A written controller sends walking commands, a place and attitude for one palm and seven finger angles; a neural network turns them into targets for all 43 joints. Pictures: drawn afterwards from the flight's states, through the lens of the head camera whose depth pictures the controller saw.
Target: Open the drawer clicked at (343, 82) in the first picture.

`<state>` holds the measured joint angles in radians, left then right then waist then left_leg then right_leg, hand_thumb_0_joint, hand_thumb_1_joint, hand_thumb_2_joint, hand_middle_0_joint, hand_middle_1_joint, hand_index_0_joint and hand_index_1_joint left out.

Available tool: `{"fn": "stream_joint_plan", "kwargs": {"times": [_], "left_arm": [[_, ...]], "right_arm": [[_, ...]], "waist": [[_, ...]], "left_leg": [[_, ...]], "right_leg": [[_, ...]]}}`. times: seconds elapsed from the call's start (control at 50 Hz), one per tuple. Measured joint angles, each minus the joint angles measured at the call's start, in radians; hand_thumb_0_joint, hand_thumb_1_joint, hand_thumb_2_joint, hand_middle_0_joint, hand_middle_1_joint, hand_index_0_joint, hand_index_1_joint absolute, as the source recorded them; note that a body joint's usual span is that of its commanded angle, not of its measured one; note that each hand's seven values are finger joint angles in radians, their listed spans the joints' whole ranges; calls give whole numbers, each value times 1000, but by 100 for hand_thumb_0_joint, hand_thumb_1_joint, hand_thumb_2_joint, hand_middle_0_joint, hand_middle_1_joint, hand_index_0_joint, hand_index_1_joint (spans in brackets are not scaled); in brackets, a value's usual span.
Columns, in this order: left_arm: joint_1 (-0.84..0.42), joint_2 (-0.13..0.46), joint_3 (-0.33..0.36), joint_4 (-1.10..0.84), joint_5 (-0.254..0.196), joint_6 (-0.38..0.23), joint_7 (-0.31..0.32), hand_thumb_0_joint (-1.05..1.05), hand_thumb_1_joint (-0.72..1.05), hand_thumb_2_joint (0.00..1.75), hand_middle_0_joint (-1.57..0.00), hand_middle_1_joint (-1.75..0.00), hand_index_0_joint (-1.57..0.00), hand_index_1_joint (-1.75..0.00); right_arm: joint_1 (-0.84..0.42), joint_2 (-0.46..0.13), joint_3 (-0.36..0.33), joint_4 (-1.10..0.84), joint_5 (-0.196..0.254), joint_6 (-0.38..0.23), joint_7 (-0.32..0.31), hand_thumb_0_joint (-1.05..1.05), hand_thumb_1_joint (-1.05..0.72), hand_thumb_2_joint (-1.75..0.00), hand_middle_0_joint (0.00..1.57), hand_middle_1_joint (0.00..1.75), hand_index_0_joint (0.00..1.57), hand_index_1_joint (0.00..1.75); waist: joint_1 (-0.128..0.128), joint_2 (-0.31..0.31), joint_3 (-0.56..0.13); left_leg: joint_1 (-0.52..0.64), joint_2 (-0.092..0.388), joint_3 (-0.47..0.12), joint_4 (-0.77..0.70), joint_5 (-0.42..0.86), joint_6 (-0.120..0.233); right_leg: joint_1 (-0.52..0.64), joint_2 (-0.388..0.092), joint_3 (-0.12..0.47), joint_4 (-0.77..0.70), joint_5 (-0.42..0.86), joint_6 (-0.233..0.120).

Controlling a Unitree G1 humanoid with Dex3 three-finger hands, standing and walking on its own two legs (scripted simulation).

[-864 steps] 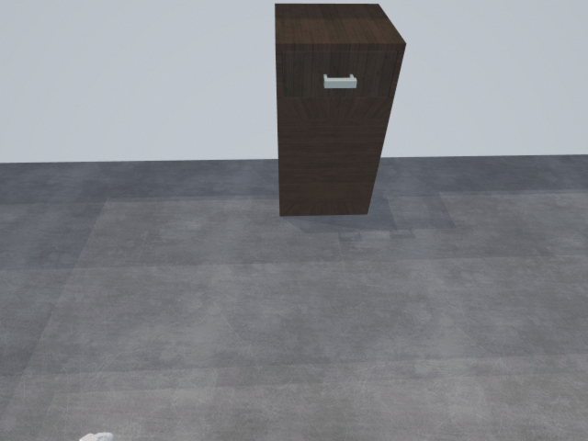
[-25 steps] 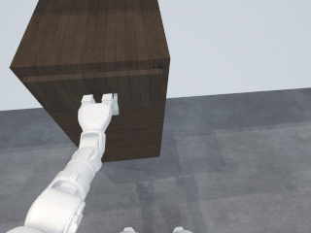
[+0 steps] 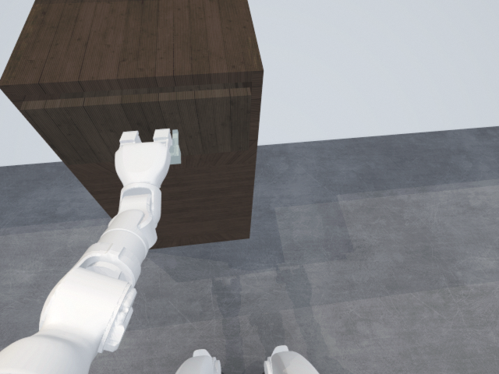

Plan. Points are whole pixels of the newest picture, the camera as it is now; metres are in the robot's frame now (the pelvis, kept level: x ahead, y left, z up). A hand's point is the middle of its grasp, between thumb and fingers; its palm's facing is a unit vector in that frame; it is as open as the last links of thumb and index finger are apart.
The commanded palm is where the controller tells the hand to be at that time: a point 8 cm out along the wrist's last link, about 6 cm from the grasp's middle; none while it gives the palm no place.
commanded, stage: pull the drawer open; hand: left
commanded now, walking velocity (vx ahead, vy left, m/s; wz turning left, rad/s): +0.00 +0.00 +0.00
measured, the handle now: (150, 146) +0.53 +0.15 +0.00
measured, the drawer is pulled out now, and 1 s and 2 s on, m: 0.03 0.19 0.30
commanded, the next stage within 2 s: open the thumb to release the handle in 1.66 s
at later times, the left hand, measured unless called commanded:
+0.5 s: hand (151, 198) +0.43 +0.15 -0.02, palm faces -0.01 -0.07 -1.00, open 6.1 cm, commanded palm +0.37 +0.15 +0.03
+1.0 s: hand (150, 266) +0.30 +0.14 -0.02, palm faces -0.01 -0.12 -0.99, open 6.2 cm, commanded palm +0.25 +0.14 +0.03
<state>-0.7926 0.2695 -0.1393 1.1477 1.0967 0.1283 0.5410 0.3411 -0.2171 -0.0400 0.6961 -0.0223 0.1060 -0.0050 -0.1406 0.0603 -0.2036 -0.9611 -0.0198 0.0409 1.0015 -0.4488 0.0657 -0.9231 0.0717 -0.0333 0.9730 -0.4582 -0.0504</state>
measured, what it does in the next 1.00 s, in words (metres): stands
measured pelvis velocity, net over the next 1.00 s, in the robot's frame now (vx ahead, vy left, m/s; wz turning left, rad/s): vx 0.03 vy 0.00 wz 0.00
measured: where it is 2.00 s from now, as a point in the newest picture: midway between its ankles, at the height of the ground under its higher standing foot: outside the picture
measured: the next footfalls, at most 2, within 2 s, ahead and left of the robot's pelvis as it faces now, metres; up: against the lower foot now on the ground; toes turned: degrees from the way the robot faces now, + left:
none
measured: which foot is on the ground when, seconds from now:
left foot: down 0.00-1.00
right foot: down 0.00-1.00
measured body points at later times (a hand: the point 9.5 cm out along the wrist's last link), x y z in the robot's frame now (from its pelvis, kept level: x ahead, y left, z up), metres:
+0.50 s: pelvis +0.02 +0.01 +0.02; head +0.10 +0.00 +0.46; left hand +0.42 +0.15 +0.03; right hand +0.06 -0.25 -0.12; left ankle +0.01 +0.08 -0.67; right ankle -0.01 -0.09 -0.67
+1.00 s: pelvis +0.03 +0.00 +0.02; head +0.07 -0.02 +0.47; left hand +0.30 +0.14 +0.03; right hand +0.23 -0.22 -0.08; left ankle +0.01 +0.08 -0.67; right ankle -0.01 -0.09 -0.67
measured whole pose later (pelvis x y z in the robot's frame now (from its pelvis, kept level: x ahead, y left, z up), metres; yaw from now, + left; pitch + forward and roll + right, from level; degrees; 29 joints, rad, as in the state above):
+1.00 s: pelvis +0.03 +0.00 +0.02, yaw +0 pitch +15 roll +0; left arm 0.07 0.16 -0.33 0.34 1.15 0.18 0.53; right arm 0.14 -0.20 -0.03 0.54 -0.01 0.15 0.07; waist 0.02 0.05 -0.22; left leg -0.68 -0.03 0.05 0.90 -0.48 0.06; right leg -0.65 0.07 -0.01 0.89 -0.49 -0.05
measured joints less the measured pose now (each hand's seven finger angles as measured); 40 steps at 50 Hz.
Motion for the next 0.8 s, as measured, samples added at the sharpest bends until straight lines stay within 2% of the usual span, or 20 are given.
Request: {"fn": "stream_joint_plan", "kwargs": {"times": [0.18,0.28,0.42,0.54,0.68,0.8], "left_arm": [[-15,21,15,21,-3,-6,2,-1,66,81,-34,-135,-36,-133],[28,27,23,-30,-13,-6,-18,0,67,78,-32,-135,-35,-132],[203,-14,2,-193,-20,-12,-11,0,70,76,-27,-135,-33,-128],[357,-73,-56,-335,-2,20,18,0,70,77,-25,-135,-33,-127],[514,-109,-129,-492,14,71,8,1,70,78,-25,-135,-33,-128],[643,-115,-168,-618,26,82,-14,1,69,76,-24,-135,-34,-126]], "right_arm": [[32,-12,3,18,5,-14,-3,0,-91,-90,21,30,20,30],[31,-12,-4,2,8,-11,3,0,-91,-90,21,30,20,30],[21,-5,-19,-21,13,9,17,0,-91,-90,20,30,20,30],[-29,2,-25,-29,12,29,35,1,-91,-90,20,30,20,30],[-117,5,-22,-74,15,53,48,1,-91,-90,20,30,20,30],[-174,8,-10,-121,20,58,55,1,-91,-90,20,30,20,30]], "waist": [[-17,2,1],[-13,-2,0],[33,-2,-9],[73,-8,-19],[106,-14,-17],[129,-21,-14]], "left_leg": [[-16,4,5,-1,12,2],[4,10,22,-19,14,4],[88,13,44,-73,8,8],[154,6,37,-101,-3,8],[220,-3,24,-120,-12,6],[261,-8,18,-128,-16,2]], "right_leg": [[-18,3,5,-1,14,2],[-6,9,23,-16,23,4],[69,15,51,-65,24,10],[140,10,48,-97,11,11],[212,3,39,-120,-2,10],[252,-1,34,-122,-11,7]]}}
